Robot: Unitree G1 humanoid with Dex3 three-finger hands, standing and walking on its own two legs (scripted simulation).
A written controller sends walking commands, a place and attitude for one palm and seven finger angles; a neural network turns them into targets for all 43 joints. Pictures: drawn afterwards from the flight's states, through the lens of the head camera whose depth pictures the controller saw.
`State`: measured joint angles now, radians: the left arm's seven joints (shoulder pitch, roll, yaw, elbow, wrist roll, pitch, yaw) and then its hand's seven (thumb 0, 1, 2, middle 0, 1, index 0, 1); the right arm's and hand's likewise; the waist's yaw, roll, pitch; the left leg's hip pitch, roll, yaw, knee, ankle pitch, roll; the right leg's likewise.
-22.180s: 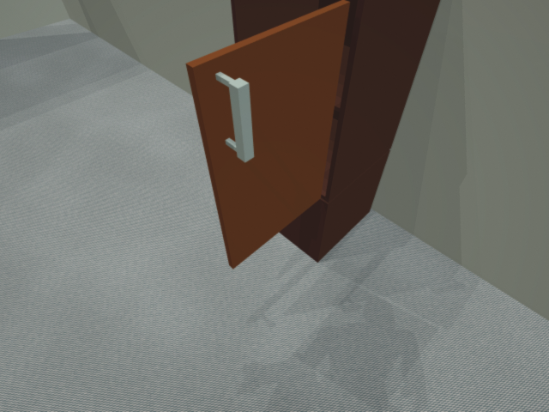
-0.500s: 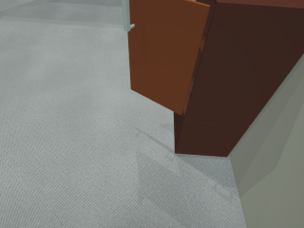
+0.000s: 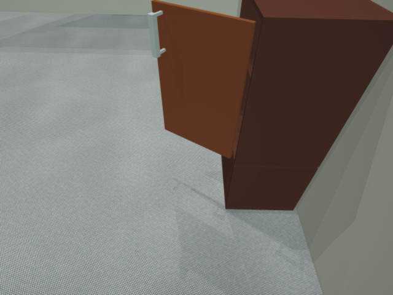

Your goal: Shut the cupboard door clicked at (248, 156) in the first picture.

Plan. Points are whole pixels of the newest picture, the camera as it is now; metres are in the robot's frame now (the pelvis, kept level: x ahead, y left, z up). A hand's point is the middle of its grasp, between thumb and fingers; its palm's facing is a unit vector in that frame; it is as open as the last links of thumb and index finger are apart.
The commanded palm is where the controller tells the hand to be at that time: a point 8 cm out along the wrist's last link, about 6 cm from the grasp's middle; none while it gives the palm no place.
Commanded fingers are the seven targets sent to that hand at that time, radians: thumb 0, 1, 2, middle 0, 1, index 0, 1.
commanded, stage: let the arm hang, fingers relaxed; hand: left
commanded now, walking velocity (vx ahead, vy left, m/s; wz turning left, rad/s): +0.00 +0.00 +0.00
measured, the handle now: (158, 34) +0.92 +0.19 +0.15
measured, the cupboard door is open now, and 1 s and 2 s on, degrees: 59 59 59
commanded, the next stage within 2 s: look to check the result in 0.06 s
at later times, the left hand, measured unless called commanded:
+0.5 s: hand out of the picture +0.02 +0.19 -0.17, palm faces +0.03 -0.97 -0.23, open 7.4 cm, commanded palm none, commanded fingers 0.00 0.90 0.90 -0.20 -0.30 -0.20 -0.30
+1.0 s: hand out of the picture +0.06 +0.19 -0.18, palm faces +0.12 -0.96 -0.24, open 7.4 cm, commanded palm none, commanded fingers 0.00 0.90 0.90 -0.20 -0.30 -0.20 -0.30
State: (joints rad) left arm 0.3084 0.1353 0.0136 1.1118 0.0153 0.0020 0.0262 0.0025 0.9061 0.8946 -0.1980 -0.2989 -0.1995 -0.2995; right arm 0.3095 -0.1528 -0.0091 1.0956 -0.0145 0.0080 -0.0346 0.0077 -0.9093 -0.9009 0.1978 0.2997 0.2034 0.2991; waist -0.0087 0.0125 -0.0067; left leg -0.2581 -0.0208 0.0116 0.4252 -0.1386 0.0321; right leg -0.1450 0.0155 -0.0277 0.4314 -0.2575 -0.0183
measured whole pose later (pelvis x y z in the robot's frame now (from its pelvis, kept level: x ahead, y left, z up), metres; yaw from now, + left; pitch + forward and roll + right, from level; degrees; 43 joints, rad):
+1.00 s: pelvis +0.03 -0.01 -0.01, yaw +5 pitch -2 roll -1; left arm 0.22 0.19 0.04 1.05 0.01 0.02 0.03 0.00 0.90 0.89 -0.20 -0.30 -0.20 -0.30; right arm 0.24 -0.20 -0.03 1.06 -0.01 0.04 -0.02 0.01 -0.91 -0.90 0.20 0.30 0.20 0.30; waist -0.02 0.02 0.06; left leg -0.31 -0.02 -0.03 0.61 -0.26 0.01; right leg -0.11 0.01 -0.11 0.48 -0.35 -0.03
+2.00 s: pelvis +0.03 -0.05 -0.02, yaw +44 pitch +1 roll +1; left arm 0.21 0.24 0.07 0.85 0.03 0.03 0.01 0.01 0.91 0.89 -0.20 -0.30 -0.20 -0.30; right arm 0.15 -0.23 -0.07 0.88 -0.02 0.07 0.00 0.01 -0.90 -0.90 0.20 0.30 0.21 0.30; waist 0.00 0.02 0.10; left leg -0.42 -0.04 -0.10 0.72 -0.37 -0.03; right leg -0.33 -0.05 -0.07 0.66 -0.34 0.00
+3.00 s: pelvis +0.18 +0.21 +0.00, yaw +76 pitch +1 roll +0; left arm 0.26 0.16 0.07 0.95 0.03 -0.07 0.01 0.00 0.94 0.89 -0.20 -0.30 -0.20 -0.30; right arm 0.25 -0.20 -0.08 0.99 -0.02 0.01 0.03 0.01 -0.91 -0.90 0.19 0.30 0.20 0.30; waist -0.03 0.02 0.07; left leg -0.57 0.07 0.04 1.11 -0.29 0.01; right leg -0.17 -0.09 -0.26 0.43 -0.27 -0.01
